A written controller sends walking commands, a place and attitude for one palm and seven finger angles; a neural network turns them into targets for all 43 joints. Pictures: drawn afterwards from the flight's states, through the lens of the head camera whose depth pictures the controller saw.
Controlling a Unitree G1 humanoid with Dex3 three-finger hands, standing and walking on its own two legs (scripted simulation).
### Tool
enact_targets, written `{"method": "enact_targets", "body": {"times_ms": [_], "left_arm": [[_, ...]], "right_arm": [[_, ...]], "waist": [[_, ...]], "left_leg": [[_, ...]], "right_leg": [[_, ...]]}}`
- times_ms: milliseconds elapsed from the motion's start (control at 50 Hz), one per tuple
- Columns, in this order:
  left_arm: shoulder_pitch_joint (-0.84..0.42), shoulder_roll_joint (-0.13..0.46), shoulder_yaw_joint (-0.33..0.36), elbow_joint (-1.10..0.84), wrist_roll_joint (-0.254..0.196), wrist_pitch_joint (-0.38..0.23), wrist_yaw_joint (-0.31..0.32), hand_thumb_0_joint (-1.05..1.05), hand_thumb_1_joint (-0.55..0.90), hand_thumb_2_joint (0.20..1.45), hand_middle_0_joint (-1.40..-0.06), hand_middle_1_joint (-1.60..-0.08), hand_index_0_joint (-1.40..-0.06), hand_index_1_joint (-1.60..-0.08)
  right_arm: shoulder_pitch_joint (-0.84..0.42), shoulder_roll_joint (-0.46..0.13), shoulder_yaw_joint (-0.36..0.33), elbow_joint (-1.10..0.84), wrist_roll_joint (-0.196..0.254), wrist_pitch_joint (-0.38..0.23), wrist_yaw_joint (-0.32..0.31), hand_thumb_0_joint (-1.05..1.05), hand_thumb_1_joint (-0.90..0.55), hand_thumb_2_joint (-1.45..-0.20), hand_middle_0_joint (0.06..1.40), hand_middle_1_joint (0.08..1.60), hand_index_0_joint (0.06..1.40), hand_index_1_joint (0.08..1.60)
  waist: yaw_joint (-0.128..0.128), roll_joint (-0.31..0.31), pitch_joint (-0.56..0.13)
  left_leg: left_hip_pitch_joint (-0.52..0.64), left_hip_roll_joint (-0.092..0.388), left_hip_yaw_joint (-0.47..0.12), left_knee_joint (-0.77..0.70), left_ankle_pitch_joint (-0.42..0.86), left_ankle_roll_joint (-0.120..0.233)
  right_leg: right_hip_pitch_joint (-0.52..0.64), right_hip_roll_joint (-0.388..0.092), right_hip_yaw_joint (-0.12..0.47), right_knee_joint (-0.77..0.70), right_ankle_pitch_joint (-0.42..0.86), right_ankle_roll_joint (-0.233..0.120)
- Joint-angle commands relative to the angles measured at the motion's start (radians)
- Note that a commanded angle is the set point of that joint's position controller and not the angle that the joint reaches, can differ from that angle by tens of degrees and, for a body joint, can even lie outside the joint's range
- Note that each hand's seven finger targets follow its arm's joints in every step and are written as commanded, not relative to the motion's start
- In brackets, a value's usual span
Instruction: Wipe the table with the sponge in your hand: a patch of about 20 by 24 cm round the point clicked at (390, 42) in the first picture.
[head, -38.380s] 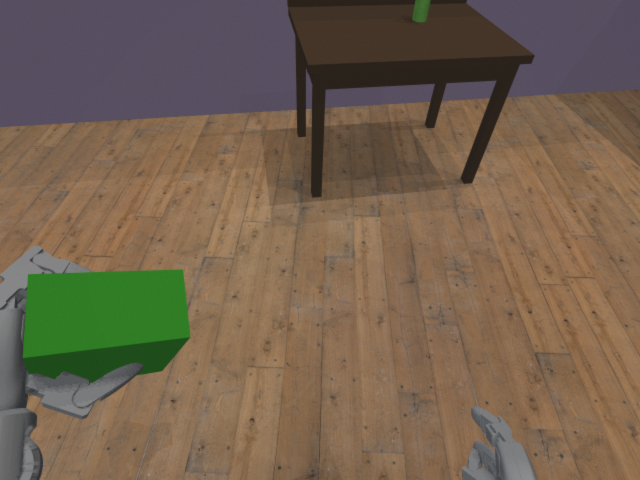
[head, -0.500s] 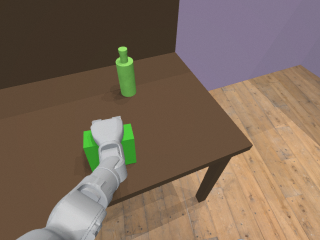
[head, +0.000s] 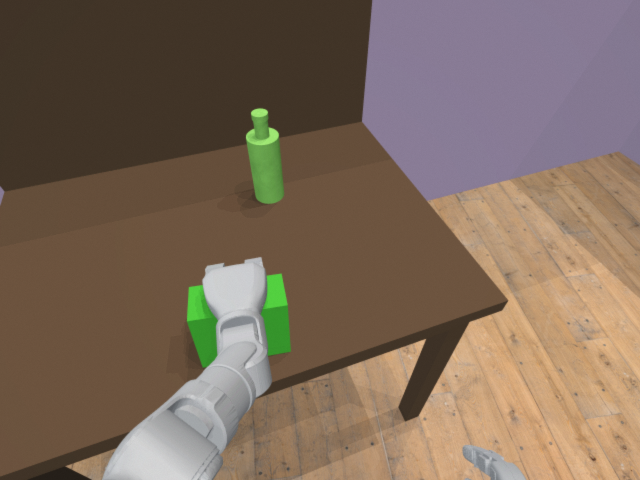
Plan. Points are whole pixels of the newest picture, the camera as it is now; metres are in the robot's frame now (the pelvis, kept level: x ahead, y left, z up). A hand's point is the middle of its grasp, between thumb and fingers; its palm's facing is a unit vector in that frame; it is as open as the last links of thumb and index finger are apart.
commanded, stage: slide back across to the middle lane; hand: left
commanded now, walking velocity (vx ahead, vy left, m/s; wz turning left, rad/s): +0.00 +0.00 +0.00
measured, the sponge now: (243, 328) +0.35 +0.15 -0.06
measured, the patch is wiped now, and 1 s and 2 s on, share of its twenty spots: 0.95 0.95 0.95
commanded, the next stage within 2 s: wipe forward along the middle lane in 0.72 s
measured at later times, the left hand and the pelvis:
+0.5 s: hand (218, 321) +0.34 +0.18 -0.01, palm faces -0.09 -0.07 -0.99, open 10.6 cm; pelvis +0.01 -0.01 +0.01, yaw -1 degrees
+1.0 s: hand (192, 327) +0.33 +0.21 -0.02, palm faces -0.11 -0.05 -0.99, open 10.6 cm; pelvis -0.01 -0.01 +0.00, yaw +0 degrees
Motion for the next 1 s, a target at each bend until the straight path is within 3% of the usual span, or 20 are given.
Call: {"method": "enact_targets", "body": {"times_ms": [0, 20, 40, 60, 100, 120, 200, 280, 340, 420, 540, 600, 640, 660, 700, 780, 820, 880, 940, 980], "left_arm": [[-0.180, -0.007, 0.004, -0.057, -0.003, -0.003, -0.046, 0.000, 0.100, 1.300, -1.200, -1.600, -1.200, -1.600], [-0.182, -0.011, -0.007, -0.053, -0.001, -0.004, -0.049, 0.000, 0.100, 1.300, -1.200, -1.600, -1.200, -1.600], [-0.195, 0.024, 0.020, -0.049, 0.005, -0.004, -0.048, 0.000, 0.100, 1.300, -1.200, -1.600, -1.200, -1.600], [-0.209, 0.009, 0.006, -0.049, 0.006, -0.004, -0.050, 0.000, 0.100, 1.300, -1.200, -1.600, -1.200, -1.600], [-0.215, 0.093, 0.084, -0.099, 0.008, -0.018, -0.049, 0.000, 0.100, 1.300, -1.200, -1.600, -1.200, -1.600], [-0.192, 0.083, 0.067, -0.121, 0.008, -0.023, -0.051, 0.000, 0.100, 1.300, -1.200, -1.600, -1.200, -1.600], [-0.115, 0.143, 0.109, -0.205, 0.026, -0.027, -0.060, 0.000, 0.100, 1.300, -1.200, -1.600, -1.200, -1.600], [-0.021, 0.174, 0.114, -0.292, 0.042, -0.007, -0.073, 0.000, 0.100, 1.300, -1.200, -1.600, -1.200, -1.600], [0.046, 0.240, 0.166, -0.342, 0.038, 0.007, -0.091, 0.000, 0.100, 1.300, -1.200, -1.600, -1.200, -1.600], [0.030, 0.258, 0.159, -0.396, 0.038, 0.014, -0.128, 0.000, 0.100, 1.300, -1.200, -1.600, -1.200, -1.600], [0.095, 0.284, 0.174, -0.440, 0.048, -0.051, -0.171, 0.000, 0.100, 1.300, -1.200, -1.600, -1.200, -1.600], [0.087, 0.330, 0.215, -0.463, 0.058, -0.086, -0.177, 0.000, 0.100, 1.300, -1.200, -1.600, -1.200, -1.600], [0.083, 0.332, 0.213, -0.459, 0.069, -0.105, -0.174, 0.000, 0.100, 1.300, -1.200, -1.600, -1.200, -1.600], [0.102, 0.340, 0.223, -0.453, 0.074, -0.110, -0.172, 0.000, 0.100, 1.300, -1.200, -1.600, -1.200, -1.600], [0.089, 0.334, 0.221, -0.474, 0.077, -0.123, -0.172, 0.000, 0.100, 1.300, -1.200, -1.600, -1.200, -1.600], [0.105, 0.364, 0.241, -0.460, 0.089, -0.129, -0.161, 0.000, 0.100, 1.300, -1.200, -1.600, -1.200, -1.600], [0.035, 0.357, 0.227, -0.465, 0.094, -0.135, -0.158, 0.000, 0.100, 1.300, -1.200, -1.600, -1.200, -1.600], [-0.026, 0.368, 0.227, -0.396, 0.102, -0.137, -0.153, 0.000, 0.100, 1.300, -1.200, -1.600, -1.200, -1.600], [-0.078, 0.396, 0.256, -0.351, 0.105, -0.157, -0.142, 0.000, 0.100, 1.300, -1.200, -1.600, -1.200, -1.600], [-0.100, 0.371, 0.238, -0.310, 0.106, -0.166, -0.139, 0.000, 0.100, 1.300, -1.200, -1.600, -1.200, -1.600]], "right_arm": [[-0.110, -0.121, -0.035, -0.139, 0.001, -0.025, -0.014, 0.000, -0.900, -0.900, 0.200, 0.300, 0.200, 0.300], [-0.103, -0.124, -0.033, -0.137, 0.000, -0.023, -0.017, 0.000, -0.900, -0.900, 0.200, 0.300, 0.200, 0.300], [-0.101, -0.127, -0.033, -0.134, -0.001, -0.022, -0.021, 0.000, -0.900, -0.900, 0.200, 0.300, 0.200, 0.300], [-0.100, -0.124, -0.031, -0.135, -0.002, -0.024, -0.024, 0.000, -0.900, -0.900, 0.200, 0.300, 0.200, 0.300], [-0.107, -0.124, -0.033, -0.143, -0.002, -0.025, -0.031, 0.000, -0.900, -0.900, 0.200, 0.300, 0.200, 0.300], [-0.105, -0.123, -0.033, -0.150, -0.003, -0.027, -0.035, 0.000, -0.900, -0.900, 0.200, 0.300, 0.200, 0.300], [-0.115, -0.125, -0.033, -0.170, 0.001, -0.027, -0.041, 0.000, -0.900, -0.900, 0.200, 0.300, 0.200, 0.300], [-0.125, -0.131, -0.031, -0.186, 0.004, -0.030, -0.042, 0.000, -0.900, -0.900, 0.200, 0.300, 0.200, 0.300], [-0.134, -0.140, -0.028, -0.193, 0.007, -0.032, -0.049, 0.000, -0.900, -0.900, 0.200, 0.300, 0.200, 0.300], [-0.150, -0.144, -0.023, -0.198, 0.017, -0.039, -0.062, 0.000, -0.900, -0.900, 0.200, 0.300, 0.200, 0.300], [-0.131, -0.148, -0.026, -0.211, 0.017, -0.059, -0.073, 0.000, -0.900, -0.900, 0.200, 0.300, 0.200, 0.300], [-0.127, -0.152, -0.028, -0.214, 0.018, -0.067, -0.078, 0.000, -0.900, -0.900, 0.200, 0.300, 0.200, 0.300], [-0.119, -0.152, -0.029, -0.211, 0.017, -0.074, -0.080, 0.000, -0.900, -0.900, 0.200, 0.300, 0.200, 0.300], [-0.119, -0.153, -0.029, -0.208, 0.016, -0.077, -0.080, 0.000, -0.900, -0.900, 0.200, 0.300, 0.200, 0.300], [-0.119, -0.150, -0.031, -0.215, 0.017, -0.083, -0.078, 0.000, -0.900, -0.900, 0.200, 0.300, 0.200, 0.300], [-0.112, -0.157, -0.031, -0.212, 0.014, -0.087, -0.084, 0.000, -0.900, -0.900, 0.200, 0.300, 0.200, 0.300], [-0.113, -0.155, -0.031, -0.203, 0.018, -0.090, -0.085, 0.000, -0.900, -0.900, 0.200, 0.300, 0.200, 0.300], [-0.090, -0.158, -0.028, -0.187, 0.013, -0.094, -0.093, 0.000, -0.900, -0.900, 0.200, 0.300, 0.200, 0.300], [-0.068, -0.157, -0.030, -0.173, 0.012, -0.100, -0.097, 0.000, -0.900, -0.900, 0.200, 0.300, 0.200, 0.300], [-0.056, -0.156, -0.032, -0.167, 0.010, -0.102, -0.099, 0.000, -0.900, -0.900, 0.200, 0.300, 0.200, 0.300]], "waist": [[-0.021, -0.127, -0.159], [-0.028, -0.135, -0.148], [-0.029, -0.134, -0.143], [-0.033, -0.122, -0.143], [-0.010, -0.100, -0.197], [-0.008, -0.094, -0.218], [0.007, -0.116, -0.224], [0.018, -0.113, -0.203], [0.028, -0.130, -0.186], [0.018, -0.110, -0.142], [0.016, -0.095, -0.136], [0.015, -0.092, -0.137], [0.009, -0.077, -0.108], [0.018, -0.079, -0.122], [0.013, -0.061, -0.124], [0.014, -0.079, -0.119], [0.002, -0.057, -0.119], [-0.020, -0.086, -0.088], [-0.019, -0.072, -0.114], [-0.027, -0.096, -0.123]], "left_leg": [[0.123, -0.006, -0.007, -0.061, 0.144, 0.002], [0.125, -0.009, -0.005, -0.057, 0.139, 0.004], [0.114, -0.009, -0.006, -0.055, 0.127, 0.003], [0.115, -0.011, -0.003, -0.058, 0.121, 0.004], [0.125, -0.011, -0.004, -0.057, 0.142, 0.003], [0.133, -0.015, 0.004, -0.053, 0.155, 0.006], [0.137, -0.017, 0.001, -0.064, 0.189, 0.007], [0.162, -0.022, 0.007, -0.079, 0.209, 0.010], [0.156, -0.030, 0.009, -0.088, 0.209, 0.010], [0.170, -0.034, 0.006, -0.104, 0.180, 0.013], [0.190, -0.035, 0.004, -0.096, 0.183, 0.018], [0.184, -0.035, -0.005, -0.098, 0.178, 0.016], [0.180, -0.035, -0.002, -0.093, 0.156, 0.018], [0.180, -0.035, -0.005, -0.088, 0.165, 0.017], [0.185, -0.032, -0.006, -0.088, 0.169, 0.017], [0.164, -0.035, -0.007, -0.081, 0.146, 0.018], [0.171, -0.032, -0.013, -0.077, 0.141, 0.019], [0.136, -0.030, -0.012, -0.068, 0.098, 0.019], [0.124, -0.027, -0.013, -0.055, 0.093, 0.019], [0.108, -0.024, -0.011, -0.045, 0.085, 0.019]], "right_leg": [[0.086, -0.037, 0.049, -0.100, 0.278, 0.004], [0.084, -0.036, 0.051, -0.102, 0.278, 0.006], [0.077, -0.038, 0.057, -0.104, 0.263, 0.007], [0.074, -0.038, 0.056, -0.105, 0.255, 0.008], [0.113, -0.039, 0.066, -0.099, 0.278, 0.005], [0.139, -0.042, 0.073, -0.096, 0.310, 0.009], [0.197, -0.046, 0.088, -0.102, 0.393, 0.009], [0.231, -0.047, 0.098, -0.114, 0.443, 0.009], [0.264, -0.050, 0.113, -0.119, 0.489, 0.012], [0.247, -0.049, 0.121, -0.141, 0.419, 0.013], [0.235, -0.048, 0.125, -0.137, 0.423, 0.010], [0.228, -0.045, 0.133, -0.135, 0.411, 0.007], [0.198, -0.043, 0.130, -0.136, 0.360, 0.008], [0.201, -0.042, 0.126, -0.132, 0.369, 0.007], [0.190, -0.040, 0.122, -0.128, 0.365, 0.005], [0.177, -0.039, 0.126, -0.126, 0.320, 0.008], [0.148, -0.037, 0.120, -0.123, 0.290, 0.008], [0.107, -0.036, 0.118, -0.125, 0.226, 0.012], [0.090, -0.035, 0.110, -0.108, 0.204, 0.011], [0.075, -0.036, 0.107, -0.104, 0.198, 0.015]]}}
